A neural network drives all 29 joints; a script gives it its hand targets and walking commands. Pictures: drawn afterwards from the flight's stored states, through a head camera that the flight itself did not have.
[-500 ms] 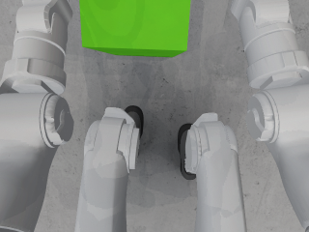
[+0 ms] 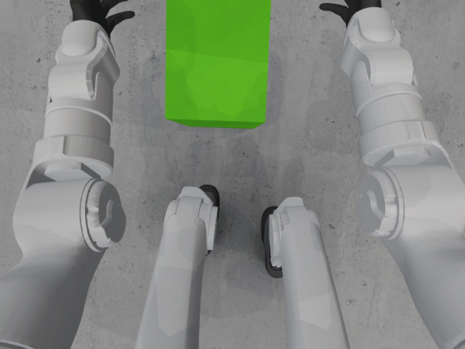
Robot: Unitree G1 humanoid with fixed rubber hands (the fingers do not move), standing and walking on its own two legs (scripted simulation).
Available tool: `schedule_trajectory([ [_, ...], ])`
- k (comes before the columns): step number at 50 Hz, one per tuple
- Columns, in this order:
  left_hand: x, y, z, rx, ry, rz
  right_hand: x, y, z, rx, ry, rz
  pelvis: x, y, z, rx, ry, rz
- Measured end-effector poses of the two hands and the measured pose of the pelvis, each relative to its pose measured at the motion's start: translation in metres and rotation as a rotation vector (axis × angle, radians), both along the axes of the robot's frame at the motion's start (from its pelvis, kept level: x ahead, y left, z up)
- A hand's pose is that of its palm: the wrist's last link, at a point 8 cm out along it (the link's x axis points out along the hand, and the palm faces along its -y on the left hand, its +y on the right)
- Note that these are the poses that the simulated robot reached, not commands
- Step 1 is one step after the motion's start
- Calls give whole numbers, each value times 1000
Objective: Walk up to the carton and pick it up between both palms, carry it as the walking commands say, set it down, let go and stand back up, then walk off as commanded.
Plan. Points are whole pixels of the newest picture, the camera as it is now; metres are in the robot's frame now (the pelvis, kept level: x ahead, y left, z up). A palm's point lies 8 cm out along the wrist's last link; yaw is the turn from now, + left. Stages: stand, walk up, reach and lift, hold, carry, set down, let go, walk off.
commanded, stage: set down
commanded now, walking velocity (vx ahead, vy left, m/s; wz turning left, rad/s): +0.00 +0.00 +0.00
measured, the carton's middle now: (220, 75) +0.53 +0.08 -0.37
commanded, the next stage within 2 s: let go in 0.60 s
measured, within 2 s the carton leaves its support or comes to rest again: neither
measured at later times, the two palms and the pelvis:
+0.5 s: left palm out of the picture +0.52 +0.24 +0.04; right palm out of the picture +0.57 -0.12 +0.04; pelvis +0.02 +0.00 +0.14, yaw +0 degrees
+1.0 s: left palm out of the picture +0.43 +0.25 +0.09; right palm out of the picture +0.46 -0.14 +0.08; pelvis +0.06 +0.01 +0.21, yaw +1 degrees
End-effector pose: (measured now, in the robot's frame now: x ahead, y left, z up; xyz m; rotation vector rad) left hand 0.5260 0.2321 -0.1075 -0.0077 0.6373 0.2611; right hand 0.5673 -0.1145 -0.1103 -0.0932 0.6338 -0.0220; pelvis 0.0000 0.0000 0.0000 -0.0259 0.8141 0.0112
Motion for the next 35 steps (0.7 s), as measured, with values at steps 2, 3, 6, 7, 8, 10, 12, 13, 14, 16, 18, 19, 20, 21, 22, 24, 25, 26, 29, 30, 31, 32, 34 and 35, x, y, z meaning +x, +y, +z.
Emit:
schedule_trajectory([
  [2,-1,1,12,2,0,0,-1,-1,11,0,0,0,2,0,11,-1,3,1],
  [3,-1,2,18,3,-1,-1,-1,-2,17,-1,0,0,3,0,17,-1,5,1],
  [6,-2,3,36,5,-2,-3,-2,-3,35,-2,-2,1,6,0,34,-3,6,2],
  [7,-2,3,42,5,-3,-4,-2,-4,42,-3,-2,2,7,1,40,-3,6,3],
  [8,-3,4,49,5,-3,-6,-2,-4,48,-3,-3,3,8,1,46,-3,6,3],
  [10,-3,4,61,5,-4,-8,-2,-5,62,-3,-5,5,9,1,58,-4,4,3],
  [12,-3,4,74,5,-5,-11,-2,-5,75,-4,-7,7,11,1,70,-4,1,4],
  [13,-3,3,81,4,-6,-12,-2,-5,82,-3,-8,8,11,1,76,-4,-2,4],
  [14,-3,3,87,4,-7,-13,-2,-6,89,-3,-9,9,12,1,82,-4,-4,4],
  [16,-3,3,100,3,-10,-15,-2,-5,102,-2,-11,10,14,1,94,-4,-9,4],
  [18,-3,4,113,3,-12,-17,-2,-5,115,0,-13,12,16,1,106,-4,-15,4],
  [19,-3,4,119,3,-14,-17,-2,-5,122,0,-14,12,17,1,112,-4,-19,4],
  [20,-3,4,125,2,-15,-18,-2,-5,128,1,-14,13,18,1,118,-4,-22,4],
  [21,-3,4,131,3,-17,-19,-2,-5,133,2,-14,13,19,1,123,-4,-25,4],
  [22,-3,4,136,4,-17,-20,-1,-5,139,3,-14,13,20,1,129,-4,-28,3],
  [24,-2,4,147,5,-18,-23,-1,-5,149,4,-13,14,23,2,139,-3,-34,2],
  [25,-2,4,151,5,-17,-24,-1,-4,153,4,-12,14,24,2,143,-3,-36,1],
  [26,-2,3,154,5,-16,-25,0,-4,157,3,-10,15,25,3,147,-3,-37,0],
  [29,-2,0,159,3,-6,-28,0,-3,163,-2,-1,20,29,4,156,-4,-37,-2],
  [30,-2,-1,159,4,-2,-29,0,-3,163,-5,3,23,30,4,158,-4,-37,-2],
  [31,-3,-2,159,5,3,-30,-1,-3,163,-10,7,26,32,4,160,-4,-36,-2],
  [32,-3,-3,158,7,9,-31,-2,-2,163,-15,11,27,33,5,161,-5,-36,-2],
  [34,-6,-4,155,15,21,-38,-6,-3,160,-27,19,24,36,5,164,-6,-37,-2],
  [35,-8,-4,153,20,28,-44,-8,-4,159,-35,23,20,37,6,166,-7,-37,-1],
])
